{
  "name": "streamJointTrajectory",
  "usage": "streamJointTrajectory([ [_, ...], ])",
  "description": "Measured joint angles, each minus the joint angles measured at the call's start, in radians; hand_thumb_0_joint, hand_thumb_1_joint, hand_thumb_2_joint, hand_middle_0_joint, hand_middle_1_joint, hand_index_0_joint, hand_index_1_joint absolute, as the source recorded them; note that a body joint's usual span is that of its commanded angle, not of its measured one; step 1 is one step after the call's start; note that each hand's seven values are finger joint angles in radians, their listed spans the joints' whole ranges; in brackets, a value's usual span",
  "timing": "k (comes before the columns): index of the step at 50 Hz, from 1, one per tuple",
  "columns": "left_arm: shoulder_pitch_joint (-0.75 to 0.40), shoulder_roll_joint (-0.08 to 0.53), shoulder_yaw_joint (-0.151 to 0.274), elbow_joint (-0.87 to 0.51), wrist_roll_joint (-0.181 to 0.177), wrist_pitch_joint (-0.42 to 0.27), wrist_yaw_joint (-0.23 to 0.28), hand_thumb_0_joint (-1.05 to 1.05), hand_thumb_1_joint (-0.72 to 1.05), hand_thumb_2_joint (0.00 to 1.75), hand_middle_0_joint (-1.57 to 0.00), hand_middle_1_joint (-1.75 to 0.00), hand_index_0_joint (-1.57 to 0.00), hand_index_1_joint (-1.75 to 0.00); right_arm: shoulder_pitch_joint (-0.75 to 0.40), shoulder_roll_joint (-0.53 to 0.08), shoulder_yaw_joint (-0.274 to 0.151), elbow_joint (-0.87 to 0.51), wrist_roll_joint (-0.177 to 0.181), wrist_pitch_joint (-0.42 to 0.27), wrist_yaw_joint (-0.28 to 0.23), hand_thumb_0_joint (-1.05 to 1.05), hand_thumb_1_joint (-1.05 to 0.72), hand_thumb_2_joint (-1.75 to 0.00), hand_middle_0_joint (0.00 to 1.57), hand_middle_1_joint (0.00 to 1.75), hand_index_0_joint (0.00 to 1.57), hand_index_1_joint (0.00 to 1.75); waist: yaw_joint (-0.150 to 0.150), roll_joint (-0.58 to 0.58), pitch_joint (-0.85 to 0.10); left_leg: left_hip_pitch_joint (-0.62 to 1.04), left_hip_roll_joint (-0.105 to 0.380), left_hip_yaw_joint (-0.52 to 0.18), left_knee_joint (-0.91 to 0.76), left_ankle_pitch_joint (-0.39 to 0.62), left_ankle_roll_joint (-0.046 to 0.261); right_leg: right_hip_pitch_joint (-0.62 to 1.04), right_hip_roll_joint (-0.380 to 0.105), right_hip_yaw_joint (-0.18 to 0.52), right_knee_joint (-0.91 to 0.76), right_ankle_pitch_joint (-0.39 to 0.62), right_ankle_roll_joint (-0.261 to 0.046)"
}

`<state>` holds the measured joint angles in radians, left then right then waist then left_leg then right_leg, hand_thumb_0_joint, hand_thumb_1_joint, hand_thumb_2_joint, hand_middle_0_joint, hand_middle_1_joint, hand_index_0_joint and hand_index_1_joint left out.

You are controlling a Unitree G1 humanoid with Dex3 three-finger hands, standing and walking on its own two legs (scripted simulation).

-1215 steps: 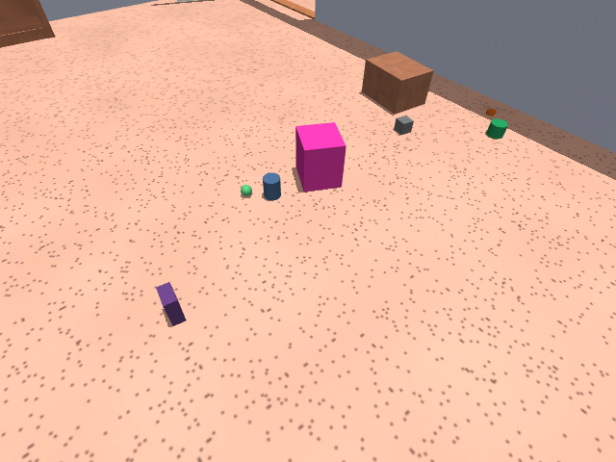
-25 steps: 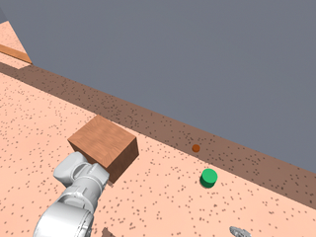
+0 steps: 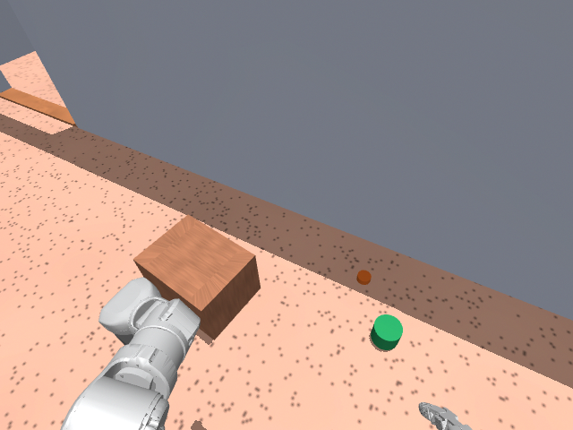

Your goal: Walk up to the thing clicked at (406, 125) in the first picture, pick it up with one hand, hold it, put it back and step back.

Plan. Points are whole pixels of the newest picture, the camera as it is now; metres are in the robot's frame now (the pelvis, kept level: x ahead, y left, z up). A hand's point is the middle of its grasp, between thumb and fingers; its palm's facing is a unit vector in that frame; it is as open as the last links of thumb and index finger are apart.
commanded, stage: hold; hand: left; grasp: from above
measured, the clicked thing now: (156, 337) +0.31 +0.22 -0.08
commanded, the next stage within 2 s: crouch in 0.90 s
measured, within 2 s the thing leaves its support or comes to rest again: neither
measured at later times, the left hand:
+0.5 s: hand (149, 337) +0.29 +0.21 -0.03, palm faces -0.20 -0.39 -0.90, open 10.3 cm
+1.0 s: hand (141, 335) +0.29 +0.22 -0.03, palm faces -0.21 -0.40 -0.89, open 10.4 cm
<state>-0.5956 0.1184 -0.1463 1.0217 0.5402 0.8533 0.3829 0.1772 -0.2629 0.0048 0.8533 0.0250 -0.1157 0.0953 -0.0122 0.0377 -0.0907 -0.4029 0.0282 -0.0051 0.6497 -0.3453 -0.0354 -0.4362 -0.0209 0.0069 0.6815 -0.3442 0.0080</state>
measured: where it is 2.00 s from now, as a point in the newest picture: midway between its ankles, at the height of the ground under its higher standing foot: outside the picture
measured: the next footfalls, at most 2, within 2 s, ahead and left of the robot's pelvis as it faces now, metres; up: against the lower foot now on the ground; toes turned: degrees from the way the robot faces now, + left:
none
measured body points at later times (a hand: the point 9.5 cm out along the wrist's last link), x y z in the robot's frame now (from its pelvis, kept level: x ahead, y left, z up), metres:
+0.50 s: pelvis -0.01 +0.00 +0.01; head -0.01 -0.02 +0.46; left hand +0.30 +0.23 +0.02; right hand +0.15 -0.23 -0.11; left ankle -0.01 +0.14 -0.72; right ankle +0.00 -0.12 -0.72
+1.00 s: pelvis -0.01 +0.01 +0.01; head -0.01 -0.01 +0.46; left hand +0.30 +0.24 +0.02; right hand +0.17 -0.21 -0.10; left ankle -0.01 +0.14 -0.72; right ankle +0.00 -0.12 -0.72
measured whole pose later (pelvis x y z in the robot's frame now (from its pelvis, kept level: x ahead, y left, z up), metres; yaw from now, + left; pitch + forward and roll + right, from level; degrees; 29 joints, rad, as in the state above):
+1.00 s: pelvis -0.01 +0.01 +0.01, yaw +0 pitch +3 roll +1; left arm -0.51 0.12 -0.22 0.84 0.57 0.93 0.30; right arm 0.12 -0.24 0.04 0.83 0.04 -0.15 0.08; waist 0.02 0.04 -0.07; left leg -0.32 0.02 0.00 0.58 -0.31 -0.03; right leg -0.35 -0.03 0.01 0.60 -0.30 0.02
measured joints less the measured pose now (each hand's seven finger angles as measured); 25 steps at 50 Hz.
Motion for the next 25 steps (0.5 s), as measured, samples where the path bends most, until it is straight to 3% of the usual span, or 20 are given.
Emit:
streamJointTrajectory([
  [14,0.05,-0.008,-0.035,-0.08,0.021,0.027,-0.024,-0.04,-0.06,0.51,-0.74,-0.52,-0.73,-0.52,-0.026,0.006,0.02,-0.012,0.006,-0.009,-0.006,0.01,-0.9,-0.9,0.2,0.29,0.2,0.3,0.01,-0.001,0.008,0.038,0.003,-0.002,-0.042,0.029,-0.003,0.036,0.003,-0.002,-0.037,0.026,-0.004],
  [21,0.07,-0.009,-0.045,-0.12,0.002,0.053,-0.035,-0.04,-0.07,0.52,-0.74,-0.53,-0.72,-0.52,-0.04,0.01,0.028,-0.016,0.009,-0.012,-0.009,0.01,-0.9,-0.9,0.2,0.29,0.2,0.3,0.017,0.002,0.011,0.056,0.001,-0.001,-0.057,0.039,-0.001,0.054,0.001,-0.001,-0.053,0.037,-0.002],
  [25,0.071,-0.007,-0.055,-0.128,0.012,0.06,-0.044,-0.04,-0.07,0.53,-0.74,-0.53,-0.72,-0.53,-0.048,0.014,0.033,-0.018,0.01,-0.014,-0.011,0.01,-0.9,-0.9,0.2,0.29,0.2,0.3,0.02,0.0,0.011,0.062,0.0,-0.001,-0.062,0.043,0.0,0.061,0.0,-0.002,-0.059,0.041,-0.001],
])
